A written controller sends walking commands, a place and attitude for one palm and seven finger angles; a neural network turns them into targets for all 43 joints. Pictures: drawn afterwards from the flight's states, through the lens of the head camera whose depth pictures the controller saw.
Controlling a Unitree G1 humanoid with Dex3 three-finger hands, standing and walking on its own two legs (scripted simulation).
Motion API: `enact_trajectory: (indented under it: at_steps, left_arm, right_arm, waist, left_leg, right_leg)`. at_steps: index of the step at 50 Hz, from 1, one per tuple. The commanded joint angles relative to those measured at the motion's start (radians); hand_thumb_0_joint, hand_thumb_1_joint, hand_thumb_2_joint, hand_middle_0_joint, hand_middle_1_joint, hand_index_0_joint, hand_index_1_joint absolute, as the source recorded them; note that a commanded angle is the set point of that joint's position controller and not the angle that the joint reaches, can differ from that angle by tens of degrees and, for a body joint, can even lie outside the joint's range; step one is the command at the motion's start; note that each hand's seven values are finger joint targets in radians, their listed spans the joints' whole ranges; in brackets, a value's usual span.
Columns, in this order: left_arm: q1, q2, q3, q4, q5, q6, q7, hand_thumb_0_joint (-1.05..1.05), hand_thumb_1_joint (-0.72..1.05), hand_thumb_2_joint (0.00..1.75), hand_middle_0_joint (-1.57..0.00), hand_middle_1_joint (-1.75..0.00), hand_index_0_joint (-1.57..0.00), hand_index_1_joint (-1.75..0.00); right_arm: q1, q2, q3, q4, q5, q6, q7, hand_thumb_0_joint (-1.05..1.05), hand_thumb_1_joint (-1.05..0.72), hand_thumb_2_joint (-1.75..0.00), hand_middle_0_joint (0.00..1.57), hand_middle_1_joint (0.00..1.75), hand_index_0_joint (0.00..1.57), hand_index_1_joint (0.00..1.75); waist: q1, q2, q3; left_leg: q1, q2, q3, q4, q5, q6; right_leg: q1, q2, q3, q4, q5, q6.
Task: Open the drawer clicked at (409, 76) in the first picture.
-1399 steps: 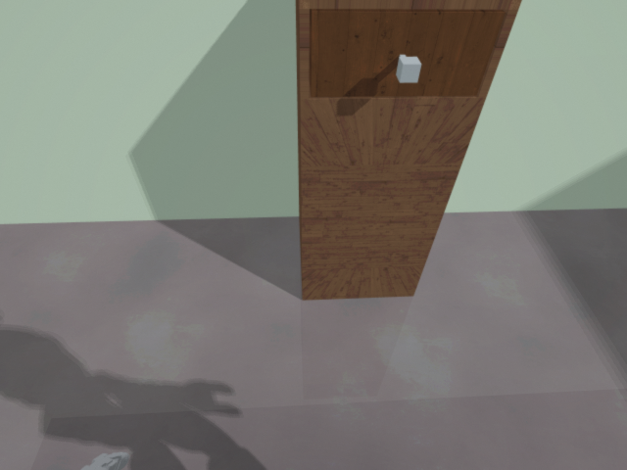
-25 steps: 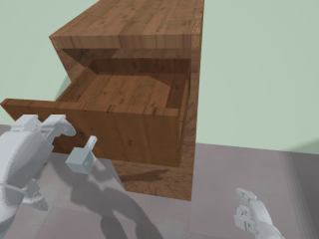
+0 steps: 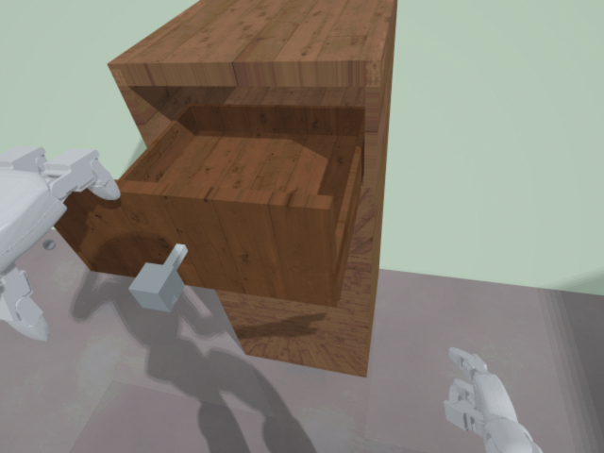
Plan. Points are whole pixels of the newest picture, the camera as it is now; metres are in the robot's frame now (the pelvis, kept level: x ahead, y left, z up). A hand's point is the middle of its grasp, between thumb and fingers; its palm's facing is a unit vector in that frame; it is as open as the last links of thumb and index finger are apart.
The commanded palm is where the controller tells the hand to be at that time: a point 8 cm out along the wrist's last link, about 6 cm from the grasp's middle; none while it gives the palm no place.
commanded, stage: lift the hand off the handle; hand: left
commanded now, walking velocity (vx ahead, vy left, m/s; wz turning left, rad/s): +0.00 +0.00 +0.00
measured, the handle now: (166, 273) +0.26 +0.21 +0.15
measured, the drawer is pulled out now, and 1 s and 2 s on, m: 0.25 0.25 0.25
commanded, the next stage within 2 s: draw the hand back to the body in 0.42 s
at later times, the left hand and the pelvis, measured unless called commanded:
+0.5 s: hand (25, 209) +0.22 +0.27 +0.29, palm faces +0.21 -0.01 -0.98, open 13.8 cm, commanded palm +0.16 +0.27 +0.36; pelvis -0.03 +0.02 +0.00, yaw -1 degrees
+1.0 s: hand (52, 257) +0.20 +0.26 +0.24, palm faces +0.11 -0.02 -0.99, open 13.8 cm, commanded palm +0.14 +0.28 +0.34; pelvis -0.03 +0.03 +0.00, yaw -1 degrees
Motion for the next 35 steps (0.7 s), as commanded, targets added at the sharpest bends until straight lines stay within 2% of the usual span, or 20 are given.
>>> enact_trajectory:
  at_steps: [1,4,6,7,9,11,13,17,18,20,21,23,26,27,29,30,31,32,33,35]
  left_arm:
    - [-0.175,0.270,0.198,-0.139,-0.043,-0.021,-0.001,0.00,-0.50,0.30,-0.30,-1.20,-0.30,-1.20]
    - [-0.227,0.287,0.213,-0.132,-0.053,-0.041,-0.011,0.00,-0.50,0.30,-0.30,-1.20,-0.30,-1.20]
    - [-0.239,0.334,0.262,-0.145,-0.065,-0.045,-0.009,0.00,-0.50,0.30,-0.30,-1.20,-0.30,-1.20]
    - [-0.285,0.315,0.245,-0.142,-0.061,-0.051,-0.011,0.00,-0.50,0.30,-0.30,-1.20,-0.30,-1.20]
    - [-0.287,0.302,0.245,-0.119,-0.080,-0.046,-0.005,0.00,-0.50,0.30,-0.30,-1.20,-0.30,-1.20]
    - [-0.336,0.329,0.258,-0.071,-0.091,-0.026,0.000,0.00,-0.50,0.30,-0.30,-1.20,-0.30,-1.20]
    - [-0.411,0.286,0.199,0.002,-0.073,-0.002,-0.004,0.00,-0.50,0.30,-0.30,-1.20,-0.30,-1.20]
    - [-0.519,0.292,0.139,-0.010,-0.027,0.045,-0.018,0.00,-0.50,0.30,-0.30,-1.20,-0.30,-1.20]
    - [-0.479,0.250,0.100,0.039,-0.018,0.059,-0.028,0.00,-0.50,0.30,-0.30,-1.20,-0.30,-1.20]
    - [-0.477,0.224,0.058,0.019,-0.005,0.066,-0.048,0.00,-0.50,0.30,-0.30,-1.20,-0.30,-1.20]
    - [-0.457,0.256,0.081,-0.013,-0.007,0.065,-0.050,0.00,-0.50,0.30,-0.30,-1.20,-0.30,-1.20]
    - [-0.495,0.203,0.015,-0.042,0.022,0.069,-0.068,0.00,-0.50,0.30,-0.30,-1.20,-0.30,-1.20]
    - [-0.554,0.293,0.061,-0.162,0.042,0.058,-0.054,0.00,-0.50,0.30,-0.30,-1.20,-0.30,-1.20]
    - [-0.593,0.267,0.042,-0.158,0.061,0.053,-0.055,0.00,-0.50,0.30,-0.30,-1.20,-0.30,-1.20]
    - [-0.552,0.317,0.125,-0.162,0.049,0.034,-0.033,0.00,-0.50,0.30,-0.30,-1.20,-0.30,-1.20]
    - [-0.554,0.314,0.133,-0.156,0.046,0.031,-0.025,0.00,-0.50,0.30,-0.30,-1.20,-0.30,-1.20]
    - [-0.554,0.365,0.187,-0.176,0.025,0.029,-0.005,0.00,-0.50,0.30,-0.30,-1.20,-0.30,-1.20]
    - [-0.601,0.328,0.162,-0.123,0.031,0.033,-0.005,0.00,-0.50,0.30,-0.30,-1.20,-0.30,-1.20]
    - [-0.561,0.292,0.156,-0.035,0.013,0.044,0.003,0.00,-0.50,0.30,-0.30,-1.20,-0.30,-1.20]
    - [-0.568,0.253,0.120,0.027,-0.006,0.070,0.006,0.00,-0.50,0.30,-0.30,-1.20,-0.30,-1.20]
  right_arm:
    - [-0.215,-0.091,-0.042,-0.182,0.008,-0.081,-0.009,0.00,-0.90,-0.90,0.20,0.30,0.20,0.30]
    - [-0.185,-0.091,-0.043,-0.184,-0.002,-0.085,-0.013,0.00,-0.90,-0.90,0.20,0.30,0.20,0.30]
    - [-0.203,-0.095,-0.048,-0.176,0.006,-0.104,-0.009,0.00,-0.90,-0.90,0.20,0.30,0.20,0.30]
    - [-0.184,-0.084,-0.040,-0.180,-0.004,-0.098,-0.009,0.00,-0.90,-0.90,0.20,0.30,0.20,0.30]
    - [-0.179,-0.088,-0.049,-0.176,0.002,-0.102,-0.007,0.00,-0.90,-0.90,0.20,0.30,0.20,0.30]
    - [-0.190,-0.099,-0.056,-0.153,0.012,-0.114,-0.002,0.00,-0.90,-0.90,0.20,0.30,0.20,0.30]
    - [-0.179,-0.092,-0.052,-0.144,0.007,-0.102,0.001,0.00,-0.90,-0.90,0.20,0.30,0.20,0.30]
    - [-0.206,-0.096,-0.044,-0.150,0.006,-0.093,0.015,0.00,-0.90,-0.90,0.20,0.30,0.20,0.30]
    - [-0.207,-0.092,-0.046,-0.148,0.011,-0.084,0.016,0.00,-0.90,-0.90,0.20,0.30,0.20,0.30]
    - [-0.225,-0.094,-0.041,-0.163,0.016,-0.075,0.023,0.00,-0.90,-0.90,0.20,0.30,0.20,0.30]
    - [-0.226,-0.102,-0.043,-0.163,0.023,-0.077,0.025,0.00,-0.90,-0.90,0.20,0.30,0.20,0.30]
    - [-0.236,-0.080,-0.032,-0.181,0.014,-0.064,0.025,0.00,-0.90,-0.90,0.20,0.30,0.20,0.30]
    - [-0.243,-0.089,-0.033,-0.189,0.016,-0.066,0.021,0.00,-0.90,-0.90,0.20,0.30,0.20,0.30]
    - [-0.247,-0.069,-0.019,-0.195,0.001,-0.064,0.022,0.00,-0.90,-0.90,0.20,0.30,0.20,0.30]
    - [-0.229,-0.070,-0.026,-0.187,-0.001,-0.064,0.021,0.00,-0.90,-0.90,0.20,0.30,0.20,0.30]
    - [-0.231,-0.063,-0.025,-0.186,0.000,-0.062,0.020,0.00,-0.90,-0.90,0.20,0.30,0.20,0.30]
    - [-0.223,-0.072,-0.033,-0.177,0.006,-0.070,0.021,0.00,-0.90,-0.90,0.20,0.30,0.20,0.30]
    - [-0.224,-0.055,-0.020,-0.175,-0.003,-0.069,0.026,0.00,-0.90,-0.90,0.20,0.30,0.20,0.30]
    - [-0.212,-0.056,-0.029,-0.157,0.003,-0.066,0.026,0.00,-0.90,-0.90,0.20,0.30,0.20,0.30]
    - [-0.215,-0.070,-0.034,-0.149,0.015,-0.059,0.032,0.00,-0.90,-0.90,0.20,0.30,0.20,0.30]
  waist:
    - [0.002,-0.032,-0.165]
    - [0.008,-0.089,-0.162]
    - [0.012,-0.044,-0.176]
    - [0.023,-0.050,-0.202]
    - [0.014,-0.074,-0.164]
    - [0.008,-0.034,-0.158]
    - [0.004,-0.062,-0.119]
    - [0.023,-0.040,-0.227]
    - [0.007,-0.081,-0.172]
    - [0.007,-0.109,-0.161]
    - [0.007,-0.080,-0.185]
    - [0.006,-0.102,-0.191]
    - [0.012,-0.031,-0.243]
    - [0.026,-0.013,-0.266]
    - [0.030,-0.042,-0.243]
    - [0.033,-0.032,-0.229]
    - [0.034,0.006,-0.243]
    - [0.042,0.001,-0.245]
    - [0.025,-0.047,-0.161]
    - [0.021,-0.051,-0.125]
  left_leg:
    - [0.051,-0.046,0.008,-0.022,0.219,0.024]
    - [0.040,-0.051,0.005,-0.030,0.204,0.027]
    - [0.048,-0.044,0.002,-0.021,0.206,0.022]
    - [0.045,-0.058,0.003,-0.021,0.214,0.023]
    - [0.034,-0.048,0.005,-0.028,0.199,0.023]
    - [0.023,-0.038,0.002,-0.026,0.188,0.017]
    - [-0.007,-0.037,0.006,-0.046,0.160,0.017]
    - [-0.015,-0.047,-0.002,-0.052,0.172,0.014]
    - [-0.026,-0.037,0.008,-0.063,0.146,0.015]
    - [-0.042,-0.035,0.001,-0.077,0.102,0.016]
    - [-0.030,-0.026,0.000,-0.072,0.110,0.014]
    - [-0.028,-0.036,0.005,-0.079,0.094,0.022]
    - [0.001,-0.033,-0.006,-0.075,0.096,0.025]
    - [0.002,-0.051,-0.006,-0.075,0.109,0.025]
    - [0.010,-0.038,-0.010,-0.082,0.117,0.024]
    - [0.010,-0.037,-0.008,-0.085,0.109,0.022]
    - [0.015,-0.026,-0.010,-0.073,0.122,0.018]
    - [-0.002,-0.040,-0.011,-0.073,0.123,0.014]
    - [-0.024,-0.023,-0.007,-0.088,0.093,0.012]
    - [-0.044,-0.020,-0.007,-0.106,0.060,0.008]
  right_leg:
    - [0.033,-0.011,0.059,-0.081,0.241,0.045]
    - [0.020,-0.013,0.041,-0.078,0.193,0.047]
    - [0.020,-0.014,0.053,-0.085,0.196,0.042]
    - [0.030,-0.018,0.050,-0.074,0.182,0.038]
    - [0.002,-0.017,0.037,-0.082,0.171,0.045]
    - [-0.001,-0.019,0.052,-0.090,0.167,0.039]
    - [-0.031,-0.019,0.035,-0.089,0.110,0.042]
    - [0.027,-0.029,0.063,-0.058,0.114,0.027]
    - [-0.007,-0.024,0.053,-0.066,0.090,0.036]
    - [-0.020,-0.022,0.055,-0.067,0.043,0.035]
    - [-0.002,-0.024,0.068,-0.065,0.067,0.028]
    - [-0.018,-0.020,0.057,-0.058,0.019,0.032]
    - [-0.001,-0.018,0.073,-0.051,0.030,0.021]
    - [0.008,-0.016,0.068,-0.046,0.007,0.017]
    - [-0.004,-0.012,0.052,-0.053,0.004,0.019]
    - [-0.016,-0.012,0.050,-0.054,-0.010,0.019]
    - [0.003,-0.016,0.066,-0.057,0.028,0.012]
    - [-0.002,-0.016,0.058,-0.055,-0.002,0.010]
    - [-0.044,-0.010,0.037,-0.068,-0.025,0.019]
    - [-0.064,-0.005,0.032,-0.072,-0.038,0.021]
